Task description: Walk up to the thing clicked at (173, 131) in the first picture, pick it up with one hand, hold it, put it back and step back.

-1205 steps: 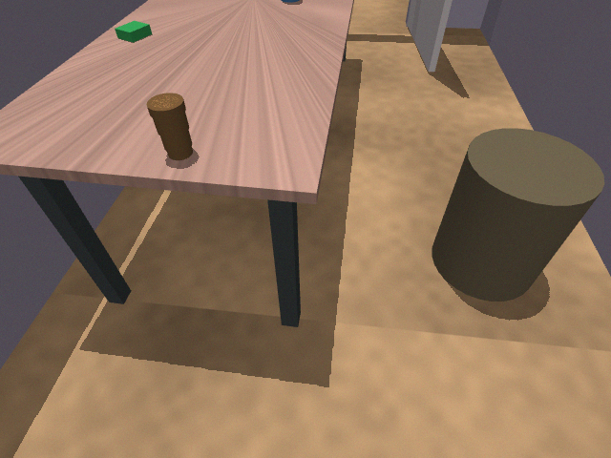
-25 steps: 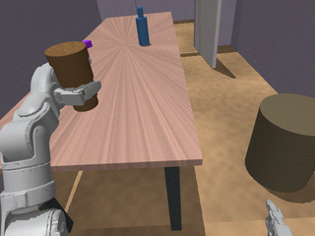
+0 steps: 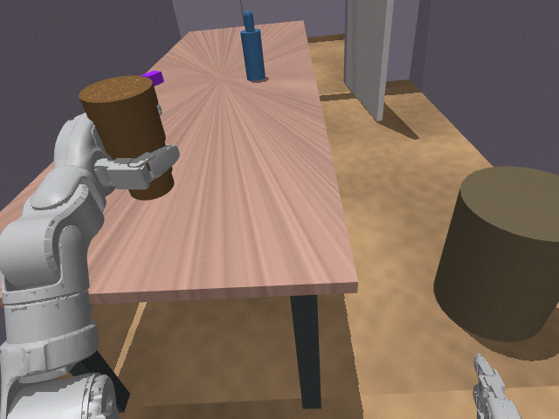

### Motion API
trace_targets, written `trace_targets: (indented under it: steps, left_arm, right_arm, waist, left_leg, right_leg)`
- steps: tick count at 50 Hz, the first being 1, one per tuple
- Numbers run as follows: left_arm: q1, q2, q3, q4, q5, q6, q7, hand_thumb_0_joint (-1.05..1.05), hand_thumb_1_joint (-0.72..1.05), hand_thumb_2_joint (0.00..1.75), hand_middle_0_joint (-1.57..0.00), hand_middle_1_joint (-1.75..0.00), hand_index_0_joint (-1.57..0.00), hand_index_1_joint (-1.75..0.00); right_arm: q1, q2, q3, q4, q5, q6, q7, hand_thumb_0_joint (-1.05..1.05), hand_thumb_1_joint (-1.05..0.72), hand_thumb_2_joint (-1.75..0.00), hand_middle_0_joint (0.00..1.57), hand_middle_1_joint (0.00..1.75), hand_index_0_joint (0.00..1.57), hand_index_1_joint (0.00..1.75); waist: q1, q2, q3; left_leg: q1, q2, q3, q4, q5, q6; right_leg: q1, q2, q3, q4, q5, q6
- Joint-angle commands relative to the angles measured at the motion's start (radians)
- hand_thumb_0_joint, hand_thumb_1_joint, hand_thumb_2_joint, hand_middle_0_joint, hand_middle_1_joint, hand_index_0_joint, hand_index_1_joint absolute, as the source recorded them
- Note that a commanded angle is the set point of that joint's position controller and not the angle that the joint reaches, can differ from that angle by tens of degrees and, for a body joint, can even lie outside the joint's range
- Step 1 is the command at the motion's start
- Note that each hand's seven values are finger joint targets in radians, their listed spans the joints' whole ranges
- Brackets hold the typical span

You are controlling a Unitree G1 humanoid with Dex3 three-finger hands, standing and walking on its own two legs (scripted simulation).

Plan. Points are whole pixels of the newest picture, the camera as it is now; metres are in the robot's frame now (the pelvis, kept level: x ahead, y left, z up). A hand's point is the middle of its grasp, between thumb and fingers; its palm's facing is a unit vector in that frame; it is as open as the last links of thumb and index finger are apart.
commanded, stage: crouch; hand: left
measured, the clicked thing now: (136, 142) +0.35 +0.17 +0.31
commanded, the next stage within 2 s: lower in 1.30 s
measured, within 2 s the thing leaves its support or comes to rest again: neither
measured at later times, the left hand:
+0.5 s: hand (161, 180) +0.40 +0.18 +0.22, palm faces +0.18 -0.98 +0.02, open 9.0 cm
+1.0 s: hand (169, 190) +0.45 +0.20 +0.16, palm faces +0.19 -0.98 +0.00, open 9.0 cm
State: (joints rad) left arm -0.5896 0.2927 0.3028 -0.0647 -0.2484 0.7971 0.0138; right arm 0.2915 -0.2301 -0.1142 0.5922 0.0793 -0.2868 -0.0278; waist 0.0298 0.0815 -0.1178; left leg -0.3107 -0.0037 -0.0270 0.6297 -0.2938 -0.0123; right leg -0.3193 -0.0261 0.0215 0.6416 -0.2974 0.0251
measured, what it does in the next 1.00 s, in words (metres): stands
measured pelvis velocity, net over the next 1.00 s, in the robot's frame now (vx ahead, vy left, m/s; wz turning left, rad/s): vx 0.01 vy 0.00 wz -0.02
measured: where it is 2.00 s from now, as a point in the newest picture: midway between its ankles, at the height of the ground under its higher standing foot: outside the picture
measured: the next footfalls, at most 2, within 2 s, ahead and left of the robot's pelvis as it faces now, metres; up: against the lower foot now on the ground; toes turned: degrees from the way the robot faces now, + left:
none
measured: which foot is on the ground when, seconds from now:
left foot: down 0.00-1.00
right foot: down 0.00-1.00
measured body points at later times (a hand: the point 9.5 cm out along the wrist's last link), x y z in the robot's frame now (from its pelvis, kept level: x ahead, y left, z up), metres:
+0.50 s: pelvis -0.01 +0.00 +0.00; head -0.02 -0.02 +0.45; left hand +0.39 +0.23 +0.22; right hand +0.15 -0.27 -0.06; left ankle +0.03 +0.13 -0.72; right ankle +0.03 -0.13 -0.72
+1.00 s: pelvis +0.01 +0.00 +0.00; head +0.02 -0.01 +0.45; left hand +0.44 +0.25 +0.17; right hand +0.16 -0.26 -0.06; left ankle +0.03 +0.13 -0.72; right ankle +0.03 -0.13 -0.72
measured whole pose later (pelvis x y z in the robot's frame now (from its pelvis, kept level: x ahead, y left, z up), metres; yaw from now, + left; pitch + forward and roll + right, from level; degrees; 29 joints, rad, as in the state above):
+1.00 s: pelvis +0.01 +0.00 +0.00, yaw -1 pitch +5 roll +0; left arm -0.68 0.36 0.31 0.70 -0.15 0.09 -0.03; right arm 0.30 -0.23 -0.07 0.54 0.03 -0.28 -0.05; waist -0.04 0.02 -0.08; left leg -0.43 0.01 -0.02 0.66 -0.32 -0.01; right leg -0.44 -0.01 0.03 0.65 -0.30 0.02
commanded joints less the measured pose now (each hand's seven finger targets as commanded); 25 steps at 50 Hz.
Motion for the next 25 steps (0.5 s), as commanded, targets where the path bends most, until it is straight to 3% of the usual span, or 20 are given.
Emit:
trace_targets:
  steps: [1, 5, 6, 8, 11, 14, 15, 16, 18, 19, 21, 23, 25]
  left_arm:
    - [-0.475, 0.199, 0.057, -0.173, -0.005, -0.076, -0.006, 0.00, 0.27, 1.27, -1.37, -1.43, -1.38, -1.44]
    - [-0.447, 0.174, 0.048, -0.137, -0.004, -0.095, 0.008, 0.00, 0.28, 1.27, -1.35, -1.42, -1.36, -1.42]
    - [-0.467, 0.178, 0.048, -0.098, -0.001, -0.100, 0.012, 0.00, 0.27, 1.27, -1.37, -1.43, -1.37, -1.44]
    - [-0.463, 0.178, 0.035, -0.058, 0.007, -0.119, 0.007, 0.00, 0.27, 1.27, -1.35, -1.42, -1.36, -1.43]
    - [-0.487, 0.192, 0.042, -0.003, 0.016, -0.160, 0.004, 0.00, 0.25, 1.24, -1.34, -1.40, -1.35, -1.41]
    - [-0.499, 0.204, 0.046, 0.076, 0.029, -0.226, -0.001, 0.00, 0.28, 1.27, -1.34, -1.42, -1.35, -1.42]
    - [-0.506, 0.205, 0.037, 0.077, 0.035, -0.253, 0.000, 0.00, 0.29, 1.26, -1.34, -1.40, -1.35, -1.41]
    - [-0.530, 0.197, 0.027, 0.094, 0.040, -0.275, 0.001, 0.00, 0.32, 1.27, -1.34, -1.40, -1.35, -1.41]
    - [-0.558, 0.215, 0.032, 0.111, 0.045, -0.324, 0.002, 0.00, 0.33, 1.26, -1.34, -1.40, -1.35, -1.41]
    - [-0.568, 0.224, 0.036, 0.139, 0.049, -0.348, -0.001, 0.00, 0.30, 1.27, -1.34, -1.41, -1.35, -1.41]
    - [-0.578, 0.243, 0.033, 0.161, 0.061, -0.397, -0.003, 0.00, 0.32, 1.27, -1.33, -1.40, -1.34, -1.41]
    - [-0.600, 0.267, 0.045, 0.191, 0.067, -0.442, -0.002, 0.00, 0.30, 1.29, -1.35, -1.43, -1.36, -1.44]
    - [-0.607, 0.255, 0.027, 0.220, 0.072, -0.481, -0.004, 0.00, 0.32, 1.29, -1.35, -1.43, -1.36, -1.44]
  right_arm:
    - [-0.142, -0.112, -0.043, -0.166, 0.002, -0.068, -0.011, 0.00, 0.56, -0.05, 0.05, 0.05, 0.05, 0.05]
    - [-0.150, -0.105, -0.036, -0.182, 0.002, -0.073, -0.009, 0.00, 0.56, -0.05, 0.05, 0.05, 0.05, 0.05]
    - [-0.140, -0.114, -0.044, -0.182, 0.000, -0.073, -0.012, 0.00, 0.55, -0.05, 0.05, 0.05, 0.05, 0.05]
    - [-0.120, -0.103, -0.034, -0.146, -0.001, -0.075, -0.012, 0.00, 0.56, -0.05, 0.05, 0.05, 0.05, 0.05]
    - [-0.123, -0.113, -0.035, -0.162, -0.010, -0.085, -0.020, 0.00, 0.56, -0.05, 0.05, 0.05, 0.05, 0.05]
    - [-0.109, -0.102, -0.022, -0.141, -0.016, -0.093, -0.028, 0.00, 0.56, -0.05, 0.05, 0.05, 0.05, 0.05]
    - [-0.130, -0.106, -0.019, -0.165, -0.017, -0.102, -0.029, 0.00, 0.56, -0.05, 0.05, 0.05, 0.05, 0.05]
    - [-0.129, -0.111, -0.023, -0.183, -0.020, -0.105, -0.031, 0.00, 0.56, -0.05, 0.05, 0.05, 0.05, 0.05]
    - [-0.122, -0.105, -0.015, -0.162, -0.025, -0.107, -0.034, 0.00, 0.56, -0.05, 0.05, 0.05, 0.05, 0.05]
    - [-0.120, -0.129, -0.036, -0.161, -0.028, -0.113, -0.040, 0.00, 0.56, -0.05, 0.05, 0.05, 0.05, 0.05]
    - [-0.127, -0.105, -0.007, -0.160, -0.031, -0.118, -0.040, 0.00, 0.56, -0.05, 0.05, 0.05, 0.05, 0.05]
    - [-0.134, -0.120, -0.013, -0.182, -0.034, -0.121, -0.044, 0.00, 0.55, -0.05, 0.05, 0.05, 0.05, 0.05]
    - [-0.133, -0.111, -0.008, -0.175, -0.036, -0.118, -0.045, 0.00, 0.55, -0.05, 0.05, 0.05, 0.05, 0.05]
  waist:
    - [-0.009, -0.107, -0.165]
    - [0.006, -0.115, -0.127]
    - [-0.013, -0.128, -0.133]
    - [-0.016, -0.114, -0.095]
    - [-0.024, -0.132, -0.132]
    - [-0.026, -0.116, -0.104]
    - [-0.018, -0.103, -0.117]
    - [-0.031, -0.107, -0.168]
    - [-0.031, -0.081, -0.155]
    - [-0.047, -0.092, -0.190]
    - [-0.034, -0.070, -0.192]
    - [-0.040, -0.065, -0.230]
    - [-0.047, -0.054, -0.236]
  left_leg:
    - [0.072, -0.027, 0.046, -0.095, 0.073, 0.027]
    - [0.055, -0.013, 0.024, -0.116, 0.057, 0.019]
    - [0.064, -0.018, 0.034, -0.109, 0.059, 0.022]
    - [0.044, -0.018, 0.033, -0.114, 0.038, 0.022]
    - [0.051, -0.023, 0.041, -0.097, 0.058, 0.027]
    - [0.029, -0.017, 0.033, -0.108, 0.022, 0.025]
    - [0.027, -0.013, 0.027, -0.113, 0.015, 0.022]
    - [0.052, -0.013, 0.028, -0.106, 0.018, 0.023]
    - [0.035, -0.015, 0.033, -0.101, 0.011, 0.023]
    - [0.053, -0.014, 0.032, -0.093, 0.018, 0.025]
    - [0.045, -0.011, 0.028, -0.089, 0.034, 0.021]
    - [0.065, -0.005, 0.022, -0.084, 0.055, 0.018]
    - [0.053, -0.008, 0.029, -0.076, 0.067, 0.018]
  right_leg:
    - [0.006, 0.025, -0.061, -0.141, 0.072, -0.012]
    - [-0.002, 0.033, -0.072, -0.133, 0.063, -0.015]
    - [-0.007, 0.030, -0.067, -0.137, 0.066, -0.013]
    - [-0.026, 0.031, -0.066, -0.138, 0.052, -0.014]
    - [-0.017, 0.024, -0.058, -0.141, 0.071, -0.011]
    - [-0.039, 0.026, -0.059, -0.135, 0.046, -0.013]
    - [-0.037, 0.029, -0.063, -0.128, 0.039, -0.016]
    - [-0.032, 0.029, -0.062, -0.127, 0.044, -0.015]
    - [-0.034, 0.027, -0.058, -0.127, 0.040, -0.016]
    - [-0.031, 0.026, -0.053, -0.123, 0.049, -0.014]
    - [-0.031, 0.027, -0.055, -0.113, 0.059, -0.017]
    - [-0.028, 0.031, -0.058, -0.103, 0.081, -0.016]
    - [-0.027, 0.031, -0.054, -0.105, 0.086, -0.019]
